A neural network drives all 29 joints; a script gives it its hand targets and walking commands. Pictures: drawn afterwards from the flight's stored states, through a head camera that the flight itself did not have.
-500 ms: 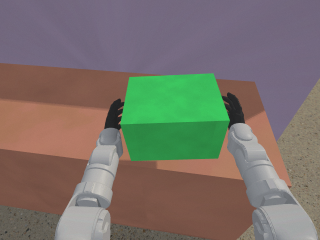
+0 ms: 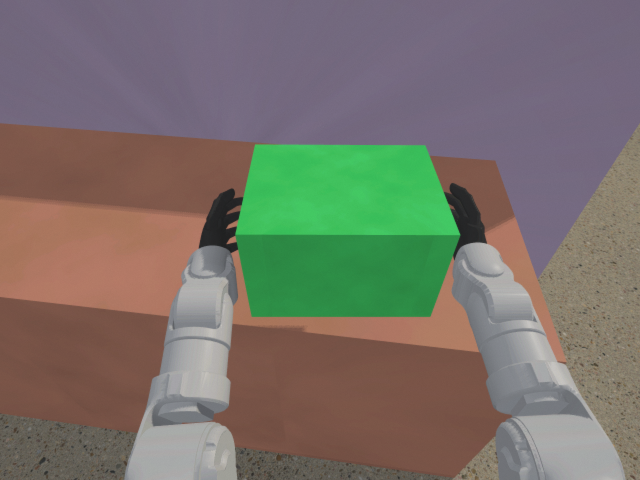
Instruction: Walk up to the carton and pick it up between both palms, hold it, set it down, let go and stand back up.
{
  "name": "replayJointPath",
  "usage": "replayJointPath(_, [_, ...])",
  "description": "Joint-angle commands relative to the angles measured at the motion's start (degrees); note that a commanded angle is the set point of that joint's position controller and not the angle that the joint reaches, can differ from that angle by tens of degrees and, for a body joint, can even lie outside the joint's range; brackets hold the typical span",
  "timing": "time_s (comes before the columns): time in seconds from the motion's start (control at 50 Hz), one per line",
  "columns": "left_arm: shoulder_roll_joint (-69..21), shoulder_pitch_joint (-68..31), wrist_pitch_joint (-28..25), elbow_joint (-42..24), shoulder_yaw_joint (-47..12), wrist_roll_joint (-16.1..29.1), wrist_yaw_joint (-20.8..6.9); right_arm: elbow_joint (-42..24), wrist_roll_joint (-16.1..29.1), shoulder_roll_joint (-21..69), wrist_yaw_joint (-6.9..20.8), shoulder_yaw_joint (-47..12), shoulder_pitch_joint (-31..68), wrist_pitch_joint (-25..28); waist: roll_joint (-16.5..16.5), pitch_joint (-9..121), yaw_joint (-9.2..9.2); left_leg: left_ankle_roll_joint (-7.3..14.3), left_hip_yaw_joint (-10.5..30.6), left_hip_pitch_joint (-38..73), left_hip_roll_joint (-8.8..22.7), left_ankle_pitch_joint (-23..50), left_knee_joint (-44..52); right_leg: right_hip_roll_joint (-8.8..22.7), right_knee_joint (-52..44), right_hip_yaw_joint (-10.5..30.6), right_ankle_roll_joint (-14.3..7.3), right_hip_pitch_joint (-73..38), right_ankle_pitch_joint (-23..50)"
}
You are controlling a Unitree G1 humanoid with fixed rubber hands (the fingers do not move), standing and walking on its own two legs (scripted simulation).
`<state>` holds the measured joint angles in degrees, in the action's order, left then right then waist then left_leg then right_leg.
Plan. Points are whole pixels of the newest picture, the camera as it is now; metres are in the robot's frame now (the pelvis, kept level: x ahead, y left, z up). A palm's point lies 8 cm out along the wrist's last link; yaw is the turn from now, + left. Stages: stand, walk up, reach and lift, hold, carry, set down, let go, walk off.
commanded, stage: reach and lift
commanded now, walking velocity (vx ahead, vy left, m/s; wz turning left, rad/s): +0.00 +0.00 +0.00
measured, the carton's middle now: (340, 228) +0.39 -0.01 +0.13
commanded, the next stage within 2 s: hold in 0.60 s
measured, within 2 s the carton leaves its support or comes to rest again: neither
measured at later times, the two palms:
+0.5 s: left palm (199, 233) +0.37 +0.17 +0.14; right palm (454, 226) +0.37 -0.15 +0.15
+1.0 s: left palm (208, 225) +0.37 +0.16 +0.16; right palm (466, 228) +0.37 -0.16 +0.15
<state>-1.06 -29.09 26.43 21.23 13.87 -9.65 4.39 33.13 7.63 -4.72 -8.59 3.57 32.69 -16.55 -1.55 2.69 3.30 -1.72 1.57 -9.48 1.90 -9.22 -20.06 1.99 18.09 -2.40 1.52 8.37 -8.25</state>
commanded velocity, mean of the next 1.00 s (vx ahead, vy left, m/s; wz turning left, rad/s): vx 0.00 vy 0.00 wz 0.00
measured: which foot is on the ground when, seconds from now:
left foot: down 0.00-1.00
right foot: down 0.00-1.00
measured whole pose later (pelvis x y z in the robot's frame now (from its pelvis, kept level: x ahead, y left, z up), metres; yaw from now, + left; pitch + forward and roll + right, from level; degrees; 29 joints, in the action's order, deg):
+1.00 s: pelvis +0.01 +0.00 +0.00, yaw +0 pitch -4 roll -1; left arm -3.4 -30.3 38.1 7.0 16.0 -16.6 0.4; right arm 25.0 10.3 -4.7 -10.5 2.4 32.4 -21.1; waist -1.6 -0.6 3.6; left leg -1.9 1.9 -4.9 2.2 -9.7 -18.7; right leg 1.6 15.7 -2.7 1.4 3.2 -8.3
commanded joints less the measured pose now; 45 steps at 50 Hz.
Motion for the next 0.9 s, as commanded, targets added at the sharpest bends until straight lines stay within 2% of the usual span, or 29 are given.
replayJointPath(0.0, [-39.2,-46.2,-5.2,-19.3,-35.2,10.0,-8.6,-28.4,6.4,41.8,5.9,-29.0,48.9,6.9,3.5,32.4,-0.29,-1.3,-0.2,10.0,-5.8,17.7,-0.4,-5.2,-0.4,0.3,0.7,-10.9,17.4])
replayJointPath(0.06, [-37.4,-42.1,-3.7,-20.9,-35.2,10.0,-8.1,-31.2,8.0,40.9,4.6,-30.9,46.7,5.4,3.4,30.0,-0.53,-1.5,0.0,8.5,-6.1,18.9,-0.7,-5.3,-0.2,0.7,1.3,-13.7,20.2])
replayJointPath(0.1, [-35.4,-39.3,-2.0,-19.5,-33.1,8.4,-8.8,-27.6,7.4,39.6,4.1,-29.2,42.9,3.7,2.6,24.3,-0.23,-1.1,-0.3,6.7,-6.1,15.2,0.7,-5.1,-1.0,0.7,1.4,-12.9,17.3])
replayJointPath(0.16, [-32.4,-34.8,1.0,-13.6,-27.5,4.2,-11.0,-19.7,5.2,37.0,4.2,-25.2,39.1,1.5,0.5,13.7,-0.38,-0.1,-1.4,4.4,-6.0,6.7,3.7,-4.7,-3.0,0.3,1.5,-10.4,8.1])
replayJointPath(0.2, [-32.4,-34.6,1.4,-12.5,-25.9,3.5,-12.8,-18.3,4.2,36.7,4.5,-24.3,39.2,1.5,-0.6,13.2,-0.11,0.5,-1.8,4.1,-5.9,5.2,4.5,-4.5,-3.3,-0.1,1.6,-10.6,6.9])
replayJointPath(0.24, [-33.3,-36.7,0.8,-14.7,-27.2,4.5,-13.8,-21.4,4.8,37.5,4.3,-25.3,41.7,2.7,-0.5,17.0,0.47,0.1,-1.7,5.7,-6.0,8.8,3.7,-4.6,-2.7,-0.4,1.8,-12.7,10.9])
replayJointPath(0.28, [-35.2,-40.1,-0.5,-20.4,-31.3,7.2,-13.4,-28.6,6.5,39.4,3.9,-28.0,45.1,4.5,1.1,25.7,0.92,-0.8,-1.0,8.9,-6.3,16.5,1.3,-5.3,-1.2,-0.3,2.0,-15.3,19.3])
replayJointPath(0.34, [-36.6,-44.6,-2.3,-29.6,-38.5,11.4,-10.9,-39.0,8.7,40.2,3.0,-31.8,48.8,6.3,3.7,36.0,1.72,-2.5,0.2,12.5,-6.4,27.1,-2.6,-5.8,1.0,-0.2,1.7,-16.8,29.4])
replayJointPath(0.38, [-35.4,-43.7,-2.2,-33.3,-40.6,12.3,-9.1,-41.2,9.7,38.8,2.7,-32.9,46.3,5.5,5.8,36.0,1.69,-3.1,0.9,13.2,-6.0,30.4,-3.6,-6.0,1.3,0.0,1.2,-15.6,30.5])
replayJointPath(0.44, [-32.1,-36.1,1.3,-30.2,-37.3,9.2,-9.0,-34.4,8.5,34.1,2.6,-30.0,37.7,2.0,5.7,24.8,2.25,-3.5,0.6,12.5,-5.1,27.1,-2.3,-6.2,-0.7,-0.5,0.6,-12.3,22.4])
replayJointPath(0.5, [-29.7,-27.2,5.6,-22.2,-29.7,3.9,-11.9,-24.3,7.0,30.0,3.4,-25.5,30.9,-0.9,3.6,12.1,1.8,-2.9,-0.6,9.5,-4.8,17.9,1.2,-6.0,-3.2,-1.1,0.4,-11.0,12.8])
replayJointPath(0.54, [-30.9,-26.0,7.0,-20.7,-28.1,2.5,-14.0,-23.4,6.6,30.0,3.8,-24.7,31.8,-1.1,2.3,11.4,2.19,-2.7,-0.9,8.8,-4.8,15.6,2.5,-5.9,-3.5,-1.7,0.5,-12.3,11.4])
replayJointPath(0.56, [-31.1,-26.9,7.2,-21.0,-27.7,2.3,-14.7,-23.6,6.6,29.9,3.9,-24.6,33.0,-0.8,2.7,11.4,2.32,-2.7,-0.8,8.5,-4.8,15.8,2.7,-5.8,-3.7,-1.8,0.4,-12.8,11.6])
replayJointPath(0.58, [-32.3,-27.9,7.1,-22.5,-28.7,2.9,-15.0,-25.9,7.0,30.4,4.0,-25.2,34.8,-0.1,2.8,14.1,2.63,-2.9,-0.8,9.5,-4.8,17.9,2.3,-5.8,-3.3,-1.7,0.3,-13.4,13.5])
replayJointPath(0.62, [-33.7,-34.1,5.6,-29.6,-33.4,6.1,-14.5,-32.9,9.2,32.5,4.0,-28.2,40.1,2.0,4.0,22.1,3.1,-3.5,-0.2,12.7,-5.1,24.8,-0.1,-6.2,-1.9,-1.9,0.5,-14.4,19.1])
replayJointPath(0.68, [-34.4,-40.6,3.1,-38.7,-40.2,10.5,-11.4,-43.8,11.5,33.8,3.7,-31.6,45.0,4.0,7.1,32.2,3.21,-4.3,1.0,16.4,-4.9,34.8,-4.0,-6.5,0.2,-1.2,0.3,-15.0,26.3])
replayJointPath(0.7, [-33.8,-41.1,2.8,-40.0,-40.9,11.2,-10.3,-45.5,11.8,33.8,3.5,-32.0,44.9,3.9,7.3,33.2,2.88,-4.3,1.0,16.5,-4.9,35.7,-4.5,-6.5,0.5,-0.9,0.1,-14.7,27.0])
replayJointPath(0.74, [-31.9,-40.3,3.5,-39.1,-40.0,10.1,-9.1,-43.7,11.4,32.6,3.7,-31.3,43.5,2.9,7.6,30.9,2.08,-3.9,0.7,15.0,-4.7,31.4,-3.6,-6.2,-0.2,-0.8,-0.1,-13.1,23.0])
replayJointPath(0.78, [-30.2,-36.3,5.5,-33.9,-36.2,7.8,-9.3,-37.8,10.5,31.1,4.1,-29.6,39.8,0.8,6.5,23.0,0.86,-3.2,-0.1,12.1,-4.6,23.7,-1.4,-5.8,-1.7,-0.8,-0.2,-11.4,16.9])
replayJointPath(0.84, [-28.9,-30.5,9.1,-22.4,-28.0,2.9,-12.0,-27.3,8.1,29.6,5.0,-25.9,37.9,-1.6,2.3,11.8,-0.71,-1.2,-1.7,6.1,-4.5,9.9,3.5,-5.0,-3.8,-1.3,0.3,-11.1,6.2])
replayJointPath(0.88, [-28.9,-31.6,9.8,-18.4,-24.2,1.5,-13.9,-23.6,6.8,30.2,5.6,-24.3,40.5,-1.8,0.0,10.7,-1.14,0.3,-2.5,3.8,-4.8,4.9,5.6,-4.3,-4.2,-1.2,0.6,-11.5,3.9])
